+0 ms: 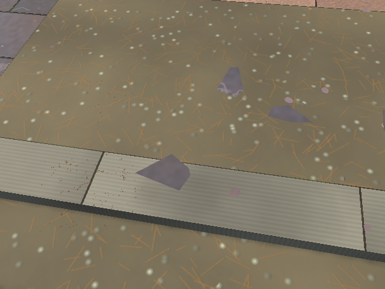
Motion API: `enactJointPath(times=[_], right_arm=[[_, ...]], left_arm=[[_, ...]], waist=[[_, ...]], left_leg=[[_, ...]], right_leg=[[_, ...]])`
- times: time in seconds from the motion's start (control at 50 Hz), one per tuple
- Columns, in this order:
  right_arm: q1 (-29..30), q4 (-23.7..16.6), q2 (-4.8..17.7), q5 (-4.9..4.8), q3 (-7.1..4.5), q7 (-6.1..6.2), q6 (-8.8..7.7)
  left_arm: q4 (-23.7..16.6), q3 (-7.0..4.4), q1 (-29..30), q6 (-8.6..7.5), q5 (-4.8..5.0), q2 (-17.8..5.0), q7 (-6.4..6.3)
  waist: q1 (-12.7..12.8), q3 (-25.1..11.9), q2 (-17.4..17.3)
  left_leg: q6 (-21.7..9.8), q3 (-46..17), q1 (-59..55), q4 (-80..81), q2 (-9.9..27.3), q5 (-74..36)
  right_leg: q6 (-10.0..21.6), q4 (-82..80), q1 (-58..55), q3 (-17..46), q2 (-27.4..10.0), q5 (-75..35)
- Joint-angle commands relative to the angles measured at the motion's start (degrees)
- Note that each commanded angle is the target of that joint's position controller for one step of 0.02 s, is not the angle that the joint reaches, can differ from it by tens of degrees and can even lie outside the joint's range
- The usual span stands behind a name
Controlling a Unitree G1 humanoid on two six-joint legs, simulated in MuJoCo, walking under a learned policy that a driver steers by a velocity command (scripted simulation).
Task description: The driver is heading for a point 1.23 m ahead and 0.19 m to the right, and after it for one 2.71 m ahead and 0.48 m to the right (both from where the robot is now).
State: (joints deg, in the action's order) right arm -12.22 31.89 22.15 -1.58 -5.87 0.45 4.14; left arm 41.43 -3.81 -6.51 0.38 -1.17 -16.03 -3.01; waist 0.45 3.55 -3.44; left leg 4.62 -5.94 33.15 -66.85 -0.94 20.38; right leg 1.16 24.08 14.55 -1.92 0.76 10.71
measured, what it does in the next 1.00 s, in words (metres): steps on the spot, turning right: left foot, then right foot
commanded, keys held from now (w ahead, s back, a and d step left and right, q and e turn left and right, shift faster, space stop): q+shift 0.12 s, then shift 0.08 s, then e+shift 0.62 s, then w+e+shift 0.18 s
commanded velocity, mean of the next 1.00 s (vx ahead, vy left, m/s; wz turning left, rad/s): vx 0.06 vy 0.00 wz -0.22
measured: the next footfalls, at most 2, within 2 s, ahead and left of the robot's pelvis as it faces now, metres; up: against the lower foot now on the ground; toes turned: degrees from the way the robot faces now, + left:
left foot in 0.26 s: +0.03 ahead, +0.16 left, +0.00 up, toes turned +14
right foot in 0.74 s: +0.06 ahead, -0.08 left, +0.00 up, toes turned -12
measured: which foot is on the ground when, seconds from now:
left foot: up 0.00-0.24, down 0.26-0.74, up 0.76-1.00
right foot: down 0.00-0.28, up 0.30-0.72, down 0.74-1.00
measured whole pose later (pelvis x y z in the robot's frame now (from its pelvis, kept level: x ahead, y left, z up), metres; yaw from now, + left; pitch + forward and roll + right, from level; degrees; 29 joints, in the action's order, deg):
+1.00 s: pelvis +0.06 +0.00 +0.01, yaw -19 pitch +4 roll +4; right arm -3.9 40.8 19.2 -0.3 -6.1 -0.6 -3.5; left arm 35.9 -4.3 -18.6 -0.7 1.5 -18.1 -1.7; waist 1.2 0.2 -0.9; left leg 2.8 -4.9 30.3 -49.6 -0.4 13.5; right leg 5.2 22.3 13.1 7.2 2.2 12.7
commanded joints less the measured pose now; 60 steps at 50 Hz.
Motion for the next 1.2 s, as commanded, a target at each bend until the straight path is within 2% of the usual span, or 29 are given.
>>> enactJointPath(times=[0.02, 0.14, 0.2, 0.24, 0.26, 0.28, 0.3, 0.32, 0.34, 0.36, 0.4, 0.42, 0.48, 0.54, 0.64, 0.68, 0.72, 0.74, 0.76, 0.78, 0.8, 0.82, 0.84, 0.86, 0.9, 0.96, 1.1, 1.16, 1.2], right_arm=[[4.0, -6.1, 3.0, -0.25, -0.44, -0.06, -0.99], [4.5, -6.3, 0.8, 0.5, 0.42, -0.77, -0.82], [3.8, -5.9, 0.9, 0.74, 0.18, -1.0, -0.21], [0.1, -4.1, 0.2, 1.06, 0.09, -1.03, -0.15], [-2.4, -2.7, 1.7, 1.32, -0.27, -0.66, -0.31], [-4.8, -2.3, 5.0, 1.71, -0.58, 0.19, -0.65], [0.3, -3.4, 5.0, 3.49, 0.5, 0.56, -1.48], [0.5, -2.9, 0.0, 4.54, 1.64, 0.04, -2.6], [2.0, -1.1, 0.1, 4.72, 1.74, -0.19, -3.44], [4.2, -0.4, 1.9, 4.25, 1.03, -0.07, -3.92], [6.5, 0.5, 3.4, 3.16, 0.54, 0.82, -4.2], [7.3, 0.5, 2.5, 3.3, 0.76, 1.37, -4.05], [8.4, 1.3, -0.5, 3.31, 1.4, 2.45, -3.68], [8.4, 2.4, 0.2, 3.4, 0.79, 2.84, -3.39], [9.4, 3.7, 3.2, 1.99, -0.89, 1.5, -3.53], [10.1, 4.1, 3.7, 0.96, -1.36, 0.71, -3.79], [10.2, 5.2, 3.0, -0.13, -1.51, 0.13, -3.63], [7.0, 6.8, 1.3, 0.04, -1.33, -0.36, -3.6], [9.3, 3.9, -1.8, 2.7, -0.35, -0.33, -3.88], [14.5, 0.9, -2.0, 3.51, 0.14, 0.2, -4.19], [16.1, 1.3, 0.6, 2.49, -0.52, 0.44, -4.25], [16.6, 1.1, 0.0, 1.61, -0.39, 0.79, -4.69], [13.9, 2.4, 0.9, 1.75, -0.75, 0.73, -5.28], [12.9, 2.9, 2.5, 1.75, -1.32, 0.46, -5.83], [12.9, 3.4, 2.4, 1.37, -1.43, -0.61, -7.02], [14.5, 4.0, 0.9, 1.28, -0.95, -1.15, -9.17], [17.8, 3.1, -0.7, 0.34, 0.12, -1.97, -11.36], [16.0, 3.2, 0.6, -0.23, 0.02, -2.21, -12.28], [12.1, 4.1, 1.4, -0.27, -0.33, -2.12, -12.99]], left_arm=[[-3.6, -2.01, -0.7, 0.07, -0.4, -9.5, -0.47], [-3.5, -3.29, 0.1, 0.22, 0.21, -12.2, 1.35], [-2.5, -3.67, -0.4, -0.26, 1.88, -12.9, 2.66], [-1.5, -3.13, 0.4, -0.53, 3.7, -12.0, 3.07], [0.1, -1.94, -2.4, -0.82, 3.8, -8.9, 3.41], [-0.6, 0.43, -3.7, -1.29, 0.59, -3.5, 4.12], [-1.5, 1.41, -4.5, -1.49, -0.43, -1.6, 4.59], [-0.2, -0.03, -2.1, -0.87, 0.86, -6.6, 4.12], [-0.1, -0.66, -1.9, -0.32, 2.47, -7.9, 3.93], [1.2, -1.1, -3.2, 0.31, 2.85, -8.3, 3.26], [1.9, -2.46, -5.5, 1.47, 2.53, -11.0, 2.15], [2.0, -2.8, -6.7, 1.79, 2.82, -11.0, 1.81], [0.3, -2.4, -5.8, 2.65, 2.92, -7.9, 1.32], [-2.5, -1.47, -3.9, 2.86, 2.31, -5.2, 2.33], [-6.2, -1.55, -4.5, 3.55, 2.17, -5.4, 4.15], [-7.3, -1.99, -5.2, 4.36, 2.39, -5.8, 4.54], [-7.2, -2.82, -8.4, 4.69, 2.49, -6.2, 4.37], [-6.3, -4.24, -12.4, 4.34, 2.21, -9.3, 3.39], [-6.8, -6.82, -15.9, 3.69, 1.97, -18.8, 2.04], [-8.7, -6.22, -14.9, 1.76, -0.24, -19.7, 2.77], [-8.9, -5.61, -13.5, 0.12, 0.04, -17.2, 3.51], [-8.6, -5.25, -11.8, -0.75, 1.16, -15.9, 3.14], [-8.1, -4.76, -10.9, -0.86, 3.37, -13.5, 2.65], [-8.6, -4.0, -9.2, -0.69, 4.32, -11.7, 2.24], [-9.9, -3.42, -8.7, -1.02, 3.28, -11.5, 1.67], [-9.5, -3.48, -11.1, -2.17, 2.5, -12.5, 0.85], [-9.9, -3.08, -12.0, -2.05, 3.52, -12.8, 1.08], [-10.3, -2.39, -11.4, -2.06, 3.52, -11.2, 1.53], [-10.0, -1.56, -11.4, -2.2, 3.29, -9.2, 1.9]], waist=[[2.6, -5.1, 11.2], [2.6, -7.3, 11.7], [1.5, -8.2, 12.5], [-1.5, -8.9, 11.5], [-2.1, -9.9, 7.8], [-1.2, -13.9, -4.6], [0.5, -15.5, -13.8], [-2.9, -16.2, -6.2], [-1.8, -12.5, -6.4], [-1.3, -10.5, -6.5], [-0.5, -6.7, -8.1], [0.0, -6.4, -7.4], [-0.4, -5.0, -5.1], [-1.2, -5.5, -3.5], [-0.6, -6.8, -3.7], [0.2, -7.1, -4.0], [2.6, -7.8, -2.2], [3.7, -8.6, 4.3], [3.9, -8.3, 23.1], [4.5, -14.2, 22.1], [5.3, -14.3, 12.9], [3.7, -11.3, 10.1], [1.8, -11.0, 6.1], [1.0, -9.8, 6.6], [0.7, -7.2, 9.7], [1.3, -5.2, 9.1], [2.4, -1.9, 13.4], [2.2, -2.8, 14.7], [0.6, -3.5, 14.7]], left_leg=[[2.2, 3.8, 8.7, 1.7, 4.6, -0.9], [1.1, 7.5, -2.0, 16.0, 6.4, -0.9], [-1.2, 9.1, -8.7, 25.1, 4.0, 0.5], [-4.7, 8.8, -18.2, 40.0, 1.9, -6.9], [-6.5, 6.8, -27.9, 47.5, 1.8, -16.6], [-9.1, -6.6, -41.2, 46.5, 13.2, -38.2], [-19.5, -14.1, -38.4, 44.2, 24.6, -45.3], [-21.7, -10.2, -33.1, 45.4, 22.7, -39.7], [-19.5, -5.2, -30.3, 45.9, 19.4, -35.0], [-17.5, -2.1, -29.1, 46.7, 17.4, -30.6], [-17.2, 1.7, -24.9, 47.5, 17.3, -34.8], [-17.3, 3.3, -24.6, 48.1, 17.5, -34.2], [-17.0, 6.1, -26.8, 49.4, 18.6, -27.2], [-17.4, 7.9, -28.7, 49.2, 20.0, -25.2], [-16.9, 10.9, -28.9, 46.8, 23.0, -31.2], [-14.9, 12.3, -29.3, 44.3, 23.6, -32.3], [-10.6, 16.2, -26.7, 37.0, 21.5, -29.7], [-6.7, 19.3, -21.7, 27.1, 16.8, -24.3], [-0.4, 22.1, -1.8, 7.0, 8.1, 6.1], [1.4, 8.6, 7.4, -5.0, 0.6, 21.9], [0.4, 3.1, 9.9, -8.3, 1.7, 19.6], [-1.2, 1.4, 11.0, -6.6, 2.2, 14.1], [-2.3, 0.2, 11.6, -1.7, 4.1, 8.1], [-3.0, -0.1, 10.2, 3.0, 4.6, 3.2], [-3.1, 0.5, 9.1, 7.9, 2.6, -3.2], [-2.0, 0.3, 7.1, 18.5, 0.8, -8.3], [0.6, 0.8, -2.8, 32.9, -2.4, -9.7], [-0.3, 1.4, -9.5, 36.1, -1.4, -11.0], [-2.4, 2.6, -15.7, 39.7, 0.0, -12.5]], right_leg=[[11.4, -8.4, -13.2, 9.1, -15.4, -11.5], [11.1, -7.6, -11.5, 0.6, -17.8, -16.0], [10.3, -4.5, -11.2, -0.5, -19.1, -20.8], [7.8, 0.9, -8.9, -1.0, -17.9, -21.6], [4.2, 5.1, -3.3, -3.2, -15.6, -17.3], [-1.1, 15.4, 8.0, -6.8, -10.8, 4.1], [-4.9, 22.2, 15.4, -4.8, -7.1, 25.7], [-6.0, 27.6, 12.8, 0.9, -8.2, 26.3], [-5.9, 30.5, 13.2, 2.2, -7.3, 24.8], [-6.0, 32.4, 14.6, 2.5, -6.7, 22.1], [-7.0, 39.9, 15.5, 2.8, -4.8, 17.4], [-7.4, 43.0, 16.4, 2.5, -4.2, 16.2], [-8.3, 41.2, 20.3, 2.1, -5.8, 12.3], [-8.2, 33.4, 18.9, 0.9, -7.4, 10.9], [-4.7, 24.0, 12.8, -2.6, -7.2, 12.1], [-2.7, 19.6, 10.2, -3.8, -6.5, 11.5], [0.2, 9.9, 2.6, -5.5, -4.0, 4.2], [3.2, 3.3, -5.3, -1.7, -2.9, -7.0], [11.0, 0.9, -17.5, 20.3, -16.4, -38.8], [21.8, -2.4, -18.3, 36.2, -22.9, -36.1], [21.2, -4.2, -18.7, 31.9, -22.1, -29.0], [18.2, -4.4, -17.2, 28.4, -19.1, -23.2], [15.2, -6.0, -16.9, 26.7, -16.3, -4.7], [13.8, -8.9, -14.3, 27.2, -15.0, 13.1], [13.3, -13.4, -11.7, 29.7, -13.5, 26.8], [12.5, -13.9, -10.4, 28.2, -11.7, 21.9], [11.5, -10.1, -1.2, 28.2, -7.6, 17.5], [10.8, -7.9, -0.2, 30.5, -8.3, 16.4], [10.1, -5.4, 0.0, 30.8, -8.5, 15.0]])
Over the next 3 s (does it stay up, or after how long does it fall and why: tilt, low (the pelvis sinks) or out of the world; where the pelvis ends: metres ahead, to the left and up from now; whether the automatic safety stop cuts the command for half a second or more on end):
stays up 1.36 -0.10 0.05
